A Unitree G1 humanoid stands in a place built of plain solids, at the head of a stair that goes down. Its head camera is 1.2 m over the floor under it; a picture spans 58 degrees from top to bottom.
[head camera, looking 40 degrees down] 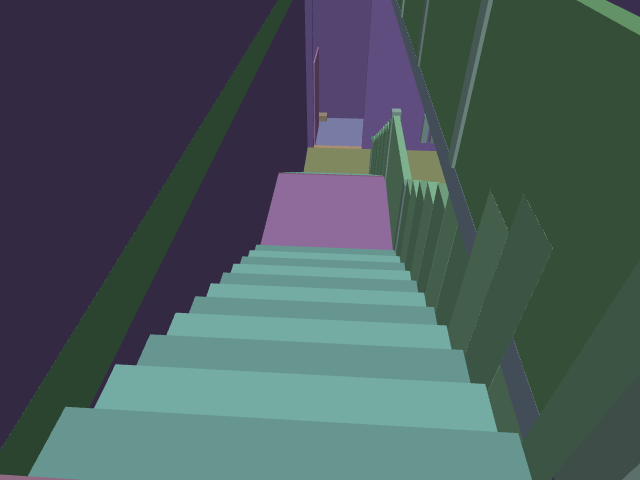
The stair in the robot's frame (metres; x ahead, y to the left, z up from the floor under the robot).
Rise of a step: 0.17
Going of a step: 0.28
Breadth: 1.50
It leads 3 degrees to the right of straight ahead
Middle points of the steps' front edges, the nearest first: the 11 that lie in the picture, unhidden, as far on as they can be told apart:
0.71 0.11 -0.17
0.99 0.09 -0.33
1.27 0.08 -0.50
1.55 0.06 -0.67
1.83 0.04 -0.84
2.11 0.03 -1.00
2.39 0.01 -1.17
2.67 -0.01 -1.34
2.95 -0.02 -1.51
3.23 -0.04 -1.67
3.50 -0.06 -1.84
